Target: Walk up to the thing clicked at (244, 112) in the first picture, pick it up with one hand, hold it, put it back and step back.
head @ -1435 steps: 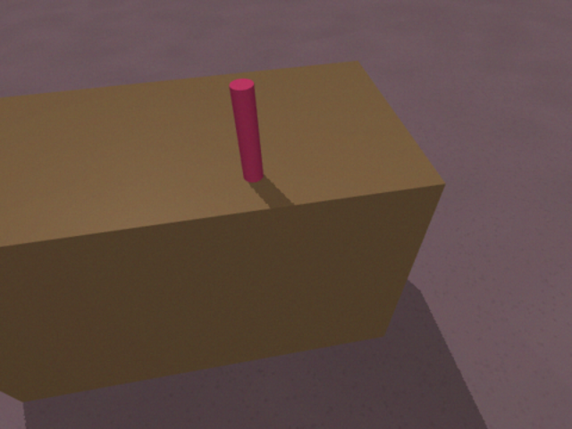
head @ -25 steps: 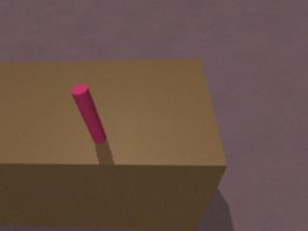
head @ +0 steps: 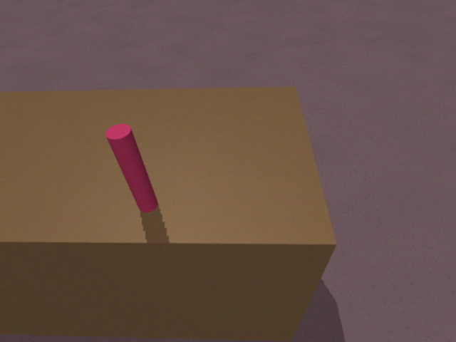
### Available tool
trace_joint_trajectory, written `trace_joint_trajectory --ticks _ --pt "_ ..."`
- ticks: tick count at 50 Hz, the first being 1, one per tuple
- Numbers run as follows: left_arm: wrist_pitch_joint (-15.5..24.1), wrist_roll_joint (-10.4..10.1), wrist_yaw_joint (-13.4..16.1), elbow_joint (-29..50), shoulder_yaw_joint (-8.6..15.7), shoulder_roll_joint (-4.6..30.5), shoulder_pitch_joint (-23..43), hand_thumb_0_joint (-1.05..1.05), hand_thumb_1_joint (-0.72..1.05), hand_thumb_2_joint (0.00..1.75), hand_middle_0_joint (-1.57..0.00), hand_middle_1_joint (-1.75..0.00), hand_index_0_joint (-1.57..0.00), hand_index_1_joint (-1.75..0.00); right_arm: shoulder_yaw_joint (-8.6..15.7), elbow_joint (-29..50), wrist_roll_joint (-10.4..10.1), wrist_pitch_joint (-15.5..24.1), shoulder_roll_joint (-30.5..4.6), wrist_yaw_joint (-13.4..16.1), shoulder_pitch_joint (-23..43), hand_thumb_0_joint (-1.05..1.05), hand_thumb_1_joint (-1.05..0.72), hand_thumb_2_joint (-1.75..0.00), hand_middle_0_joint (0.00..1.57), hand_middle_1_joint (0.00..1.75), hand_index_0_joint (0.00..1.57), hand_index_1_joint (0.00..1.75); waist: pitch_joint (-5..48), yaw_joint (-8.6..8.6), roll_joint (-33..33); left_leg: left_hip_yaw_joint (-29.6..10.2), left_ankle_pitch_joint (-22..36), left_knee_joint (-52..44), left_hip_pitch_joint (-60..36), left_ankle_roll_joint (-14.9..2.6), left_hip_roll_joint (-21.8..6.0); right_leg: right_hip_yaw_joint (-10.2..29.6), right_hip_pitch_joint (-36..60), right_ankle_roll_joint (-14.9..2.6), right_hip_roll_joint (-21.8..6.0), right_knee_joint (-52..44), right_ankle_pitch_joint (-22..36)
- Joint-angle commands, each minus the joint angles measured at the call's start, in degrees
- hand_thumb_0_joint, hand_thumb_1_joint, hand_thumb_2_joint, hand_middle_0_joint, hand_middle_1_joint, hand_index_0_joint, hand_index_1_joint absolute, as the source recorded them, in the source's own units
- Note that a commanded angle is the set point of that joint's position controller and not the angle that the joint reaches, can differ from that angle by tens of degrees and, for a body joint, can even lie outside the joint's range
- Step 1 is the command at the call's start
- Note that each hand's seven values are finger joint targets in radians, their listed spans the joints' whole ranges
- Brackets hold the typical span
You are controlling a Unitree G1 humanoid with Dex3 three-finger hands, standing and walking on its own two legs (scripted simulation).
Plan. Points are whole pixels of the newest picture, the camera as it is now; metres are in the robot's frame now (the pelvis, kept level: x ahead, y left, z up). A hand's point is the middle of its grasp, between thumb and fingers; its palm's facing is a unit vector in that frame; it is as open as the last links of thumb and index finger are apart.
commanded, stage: stand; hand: left
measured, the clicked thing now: (135, 173) +0.44 +0.22 +0.07
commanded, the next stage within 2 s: step back in 0.16 s
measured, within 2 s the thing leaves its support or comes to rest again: neither
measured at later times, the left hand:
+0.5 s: hand out of the picture +0.08 +0.31 -0.18, palm faces -0.03 -0.92 -0.38, open 7.4 cm
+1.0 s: hand out of the picture -0.05 +0.29 -0.16, palm faces -0.09 -0.92 -0.39, open 7.4 cm
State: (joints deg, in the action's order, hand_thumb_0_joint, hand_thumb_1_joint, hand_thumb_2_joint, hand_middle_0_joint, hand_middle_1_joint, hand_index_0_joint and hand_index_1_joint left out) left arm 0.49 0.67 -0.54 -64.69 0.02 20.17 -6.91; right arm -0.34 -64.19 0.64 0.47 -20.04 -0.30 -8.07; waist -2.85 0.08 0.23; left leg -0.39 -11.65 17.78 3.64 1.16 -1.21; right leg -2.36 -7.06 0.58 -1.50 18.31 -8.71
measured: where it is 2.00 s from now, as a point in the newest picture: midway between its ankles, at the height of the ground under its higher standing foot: outside the picture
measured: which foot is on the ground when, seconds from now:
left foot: down 0.00-0.92, up 0.94-1.00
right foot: down 0.00-0.50, up 0.52-0.86, down 0.88-1.00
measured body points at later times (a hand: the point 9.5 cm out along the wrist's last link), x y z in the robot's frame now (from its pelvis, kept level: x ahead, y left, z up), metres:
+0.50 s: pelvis -0.06 +0.04 -0.03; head +0.00 +0.05 +0.41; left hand +0.09 +0.36 -0.16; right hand +0.02 -0.30 -0.14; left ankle -0.08 +0.15 -0.75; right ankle +0.02 -0.12 -0.75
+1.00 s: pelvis -0.16 +0.03 -0.02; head -0.10 +0.02 +0.42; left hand -0.04 +0.34 -0.14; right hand -0.07 -0.28 -0.15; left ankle -0.14 +0.16 -0.70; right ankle -0.16 -0.08 -0.75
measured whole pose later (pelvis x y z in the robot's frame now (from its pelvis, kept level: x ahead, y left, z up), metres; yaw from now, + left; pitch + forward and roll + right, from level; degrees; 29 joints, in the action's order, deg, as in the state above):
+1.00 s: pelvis -0.16 +0.03 -0.02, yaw -4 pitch -2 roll +1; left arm -2.5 1.5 -0.5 -49.2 3.6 20.5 -8.9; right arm 2.7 -50.2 -0.4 -3.3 -22.2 1.0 -6.8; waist -10.3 -0.3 1.0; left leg -4.9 -29.3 58.5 25.7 -0.4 3.7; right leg 2.7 -14.9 -1.5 1.0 37.4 -19.9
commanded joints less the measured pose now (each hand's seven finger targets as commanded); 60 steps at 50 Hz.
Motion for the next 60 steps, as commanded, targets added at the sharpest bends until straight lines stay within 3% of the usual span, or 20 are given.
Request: trace_joint_trajectory --ticks 1,7,11,14,16,18,23,25,26,30,37,42,44,45,46,47,49,51,57,60 --pt "1.3 -0.1 1.0 3.0 2.2 12.2 1.9 0.00 0.90 0.90 -0.20 -0.30 -0.20 -0.30 2.3 3.4 0.0 1.0 -12.2 0.9 2.0 0.00 -0.90 -0.90 0.20 0.30 0.20 0.30 2.4 -0.31 0.1 -4.7 5.9 -3.6 3.3 -2.10 -6.3 5.8 1.9 -1.64 -6.4 -2.4 5.5" --pt "1.3 0.0 1.0 3.3 2.2 12.1 2.2 0.00 0.90 0.90 -0.20 -0.30 -0.20 -0.30 2.2 3.5 0.1 1.1 -12.3 0.8 1.9 0.00 -0.90 -0.90 0.20 0.30 0.20 0.30 3.6 -0.19 0.4 -4.5 7.7 -3.5 3.5 -2.16 -6.5 5.9 3.2 -1.69 -6.6 -1.8 7.7" --pt "0.0 -1.2 1.6 7.0 5.4 14.8 1.6 0.00 0.90 0.90 -0.20 -0.30 -0.20 -0.30 4.5 6.4 -1.4 -0.8 -14.9 0.4 2.0 0.00 -0.90 -0.90 0.20 0.30 0.20 0.30 4.7 -0.23 -0.2 -4.2 21.9 8.3 5.3 -5.33 -5.6 5.1 0.1 -4.10 -5.8 7.2 19.0" --pt "-0.7 -0.9 1.5 9.8 6.0 15.8 3.4 0.00 0.90 0.90 -0.20 -0.30 -0.20 -0.30 5.0 8.2 -1.4 -1.8 -14.2 0.4 1.0 0.00 -0.90 -0.90 0.20 0.30 0.20 0.30 8.2 0.16 -3.8 -1.7 13.3 17.7 6.3 -4.72 -1.8 10.0 -1.8 -8.46 -10.8 6.2 18.7" --pt "-1.2 -0.1 1.7 12.1 6.5 17.6 5.8 0.00 0.90 0.90 -0.20 -0.30 -0.20 -0.30 5.3 9.1 -1.1 -2.8 -13.2 0.3 0.0 0.00 -0.90 -0.90 0.20 0.30 0.20 0.30 7.1 0.09 -9.5 0.3 -7.9 29.4 8.6 -3.70 3.3 16.3 -6.6 -14.15 -18.1 3.4 18.4" --pt "-1.3 1.0 1.9 14.2 6.9 18.6 8.7 0.00 0.90 0.90 -0.20 -0.30 -0.20 -0.30 5.8 10.2 -0.9 -3.7 -13.0 -0.1 -3.5 0.00 -0.90 -0.90 0.20 0.30 0.20 0.30 4.9 1.61 -11.7 -5.7 -21.5 38.4 10.1 -4.68 1.2 17.7 -12.8 -16.49 -21.4 3.5 15.0" --pt "-2.7 0.7 1.7 16.9 5.9 15.8 9.2 0.00 0.90 0.90 -0.20 -0.30 -0.20 -0.30 6.9 10.5 0.4 -2.2 -13.3 0.1 -7.8 0.00 -0.90 -0.90 0.20 0.30 0.20 0.30 5.4 2.74 -6.2 -1.2 -0.6 11.1 9.7 -3.44 1.0 9.2 -10.0 -8.23 -10.9 18.3 8.6" --pt "-3.6 -0.3 2.0 17.8 5.2 10.7 5.2 0.00 0.90 0.90 -0.20 -0.30 -0.20 -0.30 8.5 13.4 2.3 -1.2 -21.4 0.3 -2.7 0.00 -0.90 -0.90 0.20 0.30 0.20 0.30 3.9 -0.46 12.3 -25.4 25.3 3.0 6.7 -9.30 -15.5 6.4 -21.9 -2.49 7.0 36.4 -25.8" --pt "-3.8 0.2 2.7 17.7 5.9 12.6 6.4 0.00 0.90 0.90 -0.20 -0.30 -0.20 -0.30 9.0 14.5 1.3 -1.1 -24.7 0.3 -2.2 0.00 -0.90 -0.90 0.20 0.30 0.20 0.30 5.8 2.00 13.6 -30.1 27.1 2.4 11.3 -15.17 -20.2 12.8 -19.5 -2.08 8.0 44.3 -30.6" --pt "-3.7 -0.4 2.8 15.9 6.1 13.7 1.0 0.00 0.90 0.90 -0.20 -0.30 -0.20 -0.30 7.5 16.9 1.6 -0.8 -17.4 2.1 3.7 0.00 -0.90 -0.90 0.20 0.30 0.20 0.30 4.6 -2.07 8.9 -16.1 27.6 8.8 3.6 -14.21 -13.9 14.4 -25.2 -1.64 7.4 54.0 -20.4" --pt "-2.6 0.2 2.0 20.1 6.5 12.2 2.5 0.00 0.90 0.90 -0.20 -0.30 -0.20 -0.30 7.6 17.4 0.8 -0.9 -16.5 2.9 -4.1 0.00 -0.90 -0.90 0.20 0.30 0.20 0.30 6.2 2.61 7.7 -14.0 33.0 12.1 -7.1 -15.86 -14.7 10.4 -23.4 1.14 5.5 38.0 -21.6" --pt "-1.9 0.6 1.4 17.8 6.9 11.0 -4.4 0.00 0.90 0.90 -0.20 -0.30 -0.20 -0.30 7.3 19.4 0.3 -1.9 -17.3 2.2 -0.6 0.00 -0.90 -0.90 0.20 0.30 0.20 0.30 8.6 0.13 8.8 -11.0 22.7 15.4 1.8 -12.71 -12.5 3.4 -7.9 -1.09 3.5 13.9 -11.7" --pt "-1.4 1.3 1.5 17.1 7.5 12.6 -6.8 0.00 0.90 0.90 -0.20 -0.30 -0.20 -0.30 6.6 19.7 -0.5 -2.2 -15.7 1.8 0.9 0.00 -0.90 -0.90 0.20 0.30 0.20 0.30 8.4 -1.28 5.6 -8.6 13.0 18.0 11.6 -8.09 -9.7 6.5 0.8 -3.22 0.5 7.1 0.5" --pt "-1.2 1.6 1.4 18.0 8.8 17.3 -6.4 0.00 0.90 0.90 -0.20 -0.30 -0.20 -0.30 6.1 20.6 -1.1 -2.1 -14.1 1.6 1.3 0.00 -0.90 -0.90 0.20 0.30 0.20 0.30 7.2 -1.29 -4.6 -5.8 2.6 25.1 20.5 -4.30 -2.2 20.1 2.1 -8.04 -8.2 6.9 7.0" --pt "-1.5 0.9 1.2 19.3 9.4 21.6 -3.6 0.00 0.90 0.90 -0.20 -0.30 -0.20 -0.30 6.2 20.6 -1.2 -2.4 -12.8 2.2 3.7 0.00 -0.90 -0.90 0.20 0.30 0.20 0.30 3.8 -3.46 -16.2 -1.0 -21.3 39.3 21.0 -1.81 6.5 32.5 -8.1 -18.54 -19.9 1.3 10.2" --pt "-0.9 1.7 1.2 21.1 9.2 20.7 -2.1 0.00 0.90 0.90 -0.20 -0.30 -0.20 -0.30 6.7 20.0 -0.7 -2.7 -14.1 2.4 3.6 0.00 -0.90 -0.90 0.20 0.30 0.20 0.30 1.0 -3.13 -13.0 -8.1 -26.2 49.4 21.3 -1.46 5.8 35.3 -11.8 -20.27 -22.1 1.1 14.2" --pt "-1.1 0.5 1.8 22.3 8.0 16.1 3.1 0.00 0.90 0.90 -0.20 -0.30 -0.20 -0.30 6.2 17.8 -1.6 -2.5 -14.0 2.4 -1.4 0.00 -0.90 -0.90 0.20 0.30 0.20 0.30 0.4 0.83 -6.2 -10.5 -20.0 52.7 22.9 -1.22 7.0 20.4 -9.6 -15.55 -14.2 6.1 20.9" --pt "-1.3 1.2 2.1 23.3 7.8 14.5 2.5 0.00 0.90 0.90 -0.20 -0.30 -0.20 -0.30 5.5 18.1 -1.5 -1.6 -13.6 2.6 -2.1 0.00 -0.90 -0.90 0.20 0.30 0.20 0.30 2.2 -0.18 -7.9 -7.9 -17.9 49.0 23.7 -0.63 7.0 15.5 -4.9 -13.50 -10.9 8.9 24.0" --pt "-2.2 1.2 2.2 24.4 7.6 14.9 -1.6 0.00 0.90 0.90 -0.20 -0.30 -0.20 -0.30 5.6 18.7 -0.1 -1.0 -12.7 2.2 -2.7 0.00 -0.90 -0.90 0.20 0.30 0.20 0.30 5.8 -2.42 -12.3 -2.1 -17.0 23.8 19.9 -0.68 3.0 15.9 3.8 -12.78 -11.7 13.5 24.6" --pt "-3.2 0.1 1.5 25.5 7.0 14.5 -0.5 0.00 0.90 0.90 -0.20 -0.30 -0.20 -0.30 6.5 17.0 0.7 -0.2 -13.1 2.0 -6.9 0.00 -0.90 -0.90 0.20 0.30 0.20 0.30 7.4 0.22 -8.3 -0.6 1.9 5.2 8.0 -1.92 2.1 13.8 -3.7 -8.31 -8.6 19.5 15.5"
